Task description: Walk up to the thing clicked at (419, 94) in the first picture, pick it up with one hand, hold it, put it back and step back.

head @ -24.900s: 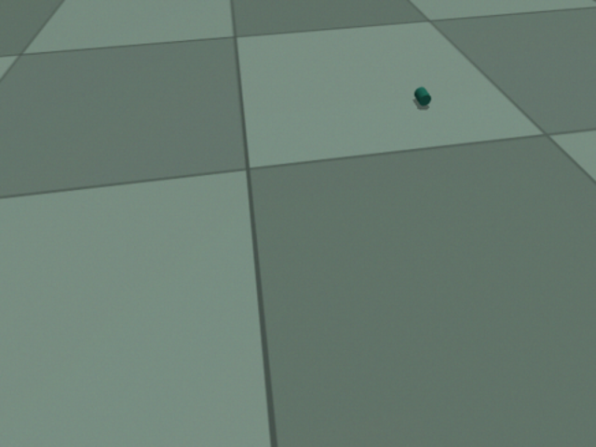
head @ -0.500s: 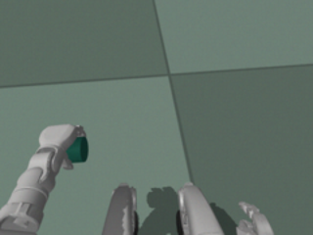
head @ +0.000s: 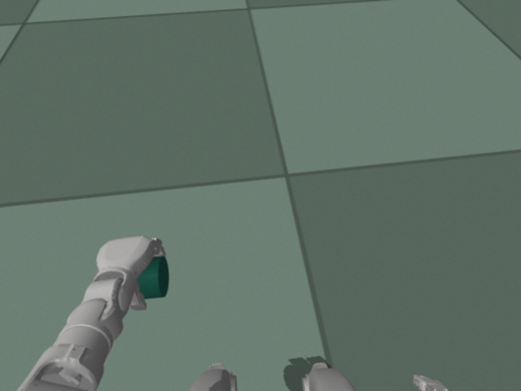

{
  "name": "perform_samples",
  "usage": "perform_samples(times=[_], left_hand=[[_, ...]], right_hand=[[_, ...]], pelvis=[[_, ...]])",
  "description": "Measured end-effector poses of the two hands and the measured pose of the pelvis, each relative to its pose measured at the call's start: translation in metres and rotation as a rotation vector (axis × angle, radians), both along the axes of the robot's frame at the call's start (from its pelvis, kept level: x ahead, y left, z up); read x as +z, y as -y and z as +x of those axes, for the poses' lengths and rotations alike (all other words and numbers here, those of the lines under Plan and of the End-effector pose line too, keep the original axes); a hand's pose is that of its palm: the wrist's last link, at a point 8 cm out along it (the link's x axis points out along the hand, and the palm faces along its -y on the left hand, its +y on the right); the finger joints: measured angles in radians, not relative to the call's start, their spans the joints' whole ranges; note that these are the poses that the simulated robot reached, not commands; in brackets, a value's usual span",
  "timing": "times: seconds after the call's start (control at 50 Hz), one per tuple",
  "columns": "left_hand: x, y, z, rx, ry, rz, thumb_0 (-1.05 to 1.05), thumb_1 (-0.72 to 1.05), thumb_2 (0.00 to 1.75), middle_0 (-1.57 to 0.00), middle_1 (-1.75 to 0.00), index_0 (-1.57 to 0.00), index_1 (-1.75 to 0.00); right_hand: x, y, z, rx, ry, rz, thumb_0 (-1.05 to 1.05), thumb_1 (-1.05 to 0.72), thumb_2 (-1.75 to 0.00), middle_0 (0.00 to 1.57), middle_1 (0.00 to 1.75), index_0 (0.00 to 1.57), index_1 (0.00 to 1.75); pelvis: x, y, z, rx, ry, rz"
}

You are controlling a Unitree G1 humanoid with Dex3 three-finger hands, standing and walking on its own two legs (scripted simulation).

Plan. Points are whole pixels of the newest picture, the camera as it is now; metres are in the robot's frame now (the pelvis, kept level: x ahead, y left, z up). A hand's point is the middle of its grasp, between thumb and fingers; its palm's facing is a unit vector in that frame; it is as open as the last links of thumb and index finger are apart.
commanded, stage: lift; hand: left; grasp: from above
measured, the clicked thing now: (137, 278) +0.33 +0.24 -0.10
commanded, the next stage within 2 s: hold in 0.12 s
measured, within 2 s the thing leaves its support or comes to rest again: neither
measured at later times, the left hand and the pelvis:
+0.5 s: hand (134, 258) +0.34 +0.22 -0.02, palm faces -0.46 -0.05 -0.89, open 10.0 cm; pelvis +0.03 +0.00 +0.04, yaw +0 degrees
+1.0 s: hand (130, 261) +0.32 +0.21 +0.00, palm faces -0.46 -0.04 -0.89, open 10.0 cm; pelvis +0.02 -0.01 +0.05, yaw -1 degrees
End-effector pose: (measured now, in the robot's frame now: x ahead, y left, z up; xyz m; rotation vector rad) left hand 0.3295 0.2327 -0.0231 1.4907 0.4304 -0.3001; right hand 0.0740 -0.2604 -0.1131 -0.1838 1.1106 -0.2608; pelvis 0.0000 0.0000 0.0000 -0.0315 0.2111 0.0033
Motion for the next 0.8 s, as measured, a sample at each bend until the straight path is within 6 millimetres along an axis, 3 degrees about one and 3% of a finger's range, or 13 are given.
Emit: perform_samples(times=[0.22, 0.5, 0.8], left_hand=[[0.027, 0.008, 0.005, -0.007, -0.008, -0.003, 0.01, 0.01, 0.39, -0.75, -0.36, -0.79, -0.36], [0.056, 0.014, 0.015, -0.024, -0.009, 0.004, 0.01, 0.03, 0.37, -0.75, -0.37, -0.78, -0.37], [0.077, 0.018, 0.007, -0.047, -0.013, 0.003, 0.01, 0.03, 0.36, -0.75, -0.36, -0.79, -0.36]], right_hand=[[0.022, 0.005, 0.018, -0.007, 0.02, 0.004, 0.01, -0.9, -0.9, 0.21, 0.3, 0.2, 0.3], [0.041, 0.008, 0.051, 0.0, 0.086, 0.012, 0.01, -0.9, -0.9, 0.21, 0.3, 0.2, 0.3], [0.05, 0.006, 0.062, 0.011, 0.12, 0.028, 0.01, -0.89, -0.9, 0.21, 0.3, 0.2, 0.3]], pelvis=[[0.023, 0.003, 0.014, -0.003, 0.048, 0.013], [0.038, 0.005, 0.028, -0.008, 0.099, 0.023], [0.046, 0.006, 0.026, -0.015, 0.143, 0.028]])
